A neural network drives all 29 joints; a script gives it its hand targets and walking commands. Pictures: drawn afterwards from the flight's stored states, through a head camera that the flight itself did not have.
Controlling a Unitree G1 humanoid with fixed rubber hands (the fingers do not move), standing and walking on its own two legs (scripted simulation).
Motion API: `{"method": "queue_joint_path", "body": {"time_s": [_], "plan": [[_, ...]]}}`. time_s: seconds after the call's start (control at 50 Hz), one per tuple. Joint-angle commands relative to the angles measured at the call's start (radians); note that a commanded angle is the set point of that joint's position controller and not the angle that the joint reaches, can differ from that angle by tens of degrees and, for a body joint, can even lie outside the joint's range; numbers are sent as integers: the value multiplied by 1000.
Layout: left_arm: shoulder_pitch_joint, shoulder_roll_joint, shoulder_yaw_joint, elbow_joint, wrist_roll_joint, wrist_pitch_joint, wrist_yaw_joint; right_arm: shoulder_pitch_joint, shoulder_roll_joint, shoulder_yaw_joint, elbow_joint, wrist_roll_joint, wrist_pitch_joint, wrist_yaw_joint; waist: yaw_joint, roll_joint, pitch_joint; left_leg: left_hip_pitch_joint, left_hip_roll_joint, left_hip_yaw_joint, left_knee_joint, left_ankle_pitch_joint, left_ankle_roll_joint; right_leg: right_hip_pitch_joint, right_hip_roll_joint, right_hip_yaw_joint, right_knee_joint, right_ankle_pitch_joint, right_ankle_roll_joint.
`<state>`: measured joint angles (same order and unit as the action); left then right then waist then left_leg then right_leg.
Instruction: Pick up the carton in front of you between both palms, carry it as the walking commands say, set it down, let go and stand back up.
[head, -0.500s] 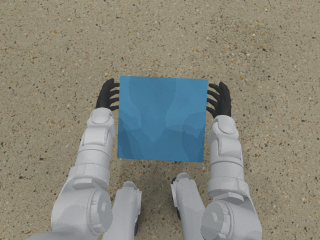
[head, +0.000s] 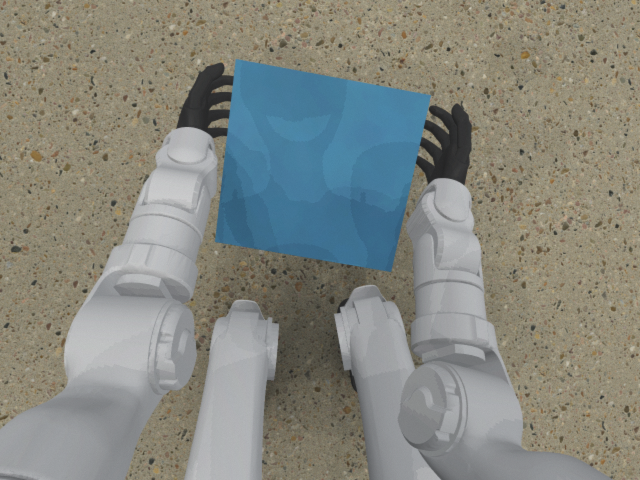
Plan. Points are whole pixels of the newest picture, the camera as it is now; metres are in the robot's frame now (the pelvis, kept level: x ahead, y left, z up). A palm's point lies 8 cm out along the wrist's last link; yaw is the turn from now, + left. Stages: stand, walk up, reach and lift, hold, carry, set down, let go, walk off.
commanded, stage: set down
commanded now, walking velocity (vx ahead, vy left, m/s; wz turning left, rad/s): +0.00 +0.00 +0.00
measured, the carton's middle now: (319, 168) +0.48 -0.04 -0.21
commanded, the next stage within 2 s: none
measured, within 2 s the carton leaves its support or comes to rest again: rests again in 1.26 s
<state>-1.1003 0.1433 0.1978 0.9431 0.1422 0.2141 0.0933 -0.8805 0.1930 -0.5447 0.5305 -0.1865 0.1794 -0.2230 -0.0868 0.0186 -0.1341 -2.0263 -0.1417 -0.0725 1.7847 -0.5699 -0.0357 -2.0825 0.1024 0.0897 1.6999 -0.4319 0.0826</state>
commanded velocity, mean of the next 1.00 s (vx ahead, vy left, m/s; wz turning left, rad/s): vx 0.00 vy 0.00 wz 0.00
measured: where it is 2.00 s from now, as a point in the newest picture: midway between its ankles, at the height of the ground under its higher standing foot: (304, 379)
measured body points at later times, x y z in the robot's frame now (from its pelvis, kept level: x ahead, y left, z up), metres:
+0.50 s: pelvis -0.01 +0.02 -0.09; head +0.34 +0.04 +0.19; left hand +0.56 +0.09 -0.26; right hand +0.46 -0.19 -0.24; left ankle +0.08 +0.12 -0.46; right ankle +0.12 -0.13 -0.46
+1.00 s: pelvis -0.01 +0.01 -0.10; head +0.34 +0.04 +0.18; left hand +0.56 +0.09 -0.27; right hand +0.47 -0.20 -0.25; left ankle +0.08 +0.11 -0.46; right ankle +0.12 -0.13 -0.46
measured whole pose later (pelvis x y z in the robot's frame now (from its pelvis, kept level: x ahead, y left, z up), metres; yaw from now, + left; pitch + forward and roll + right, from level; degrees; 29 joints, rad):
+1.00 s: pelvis -0.01 +0.01 -0.10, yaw -3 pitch +44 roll -6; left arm -1.50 0.27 0.10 1.26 0.17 0.15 0.03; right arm -1.18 0.04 -0.67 0.81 -0.14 0.14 -0.11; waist -0.13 -0.03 0.12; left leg -2.29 -0.14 -0.06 2.15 -0.62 0.00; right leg -2.31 0.11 0.05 2.02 -0.48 0.13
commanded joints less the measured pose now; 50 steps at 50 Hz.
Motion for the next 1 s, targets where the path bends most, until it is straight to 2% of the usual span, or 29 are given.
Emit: {"method": "queue_joint_path", "body": {"time_s": [0.0, 0.18, 0.38, 0.42, 0.48, 0.56, 0.8, 0.98], "plan": [[-563, -858, -350, -88, -100, -71, -249, -613, 753, 543, 90, 83, 13, 245, -18, 64, -1007, 356, -41, 105, -166, 191, 26, 708, 58, -162, -48, 250, 7], [-671, -780, -349, 7, -126, -81, -224, -723, 658, 466, 104, 98, -4, 238, -49, 100, -969, 320, -26, 88, -66, 187, 36, 575, 44, -187, 73, 232, 8], [-807, -681, -407, 82, -196, -107, -190, -822, 530, 396, 128, 146, -37, 230, -102, 170, -935, 357, 1, 52, 43, 262, 34, 455, 16, -208, 204, 271, 10], [-844, -673, -432, 48, -217, -120, -178, -787, 566, 391, 158, 173, -43, 229, -95, 179, -960, 375, 5, 53, 57, 290, 30, 465, 16, -210, 224, 294, 11], [-805, -687, -411, 87, -188, -110, -176, -802, 588, 374, 176, 192, -36, 249, -74, 197, -929, 370, 8, 39, 66, 314, 36, 403, 18, -213, 249, 284, 15], [-738, -693, -356, 156, -150, -108, -186, -813, 581, 364, 196, 179, -31, 268, -53, 151, -819, 337, 11, 20, 81, 352, 53, 310, 24, -217, 257, 276, 21], [-708, -571, -245, 253, -57, -103, -208, -756, 487, 233, 298, 99, -28, 285, -32, 122, -637, 170, 24, 20, 89, 239, 70, 233, 23, -200, 262, 197, 8], [-635, -498, -189, 287, 8, -88, -232, -704, 437, 178, 347, 72, -23, 290, -2, 113, -541, 79, 32, 30, 109, 219, 81, 217, 32, -184, 267, 184, 2]]}}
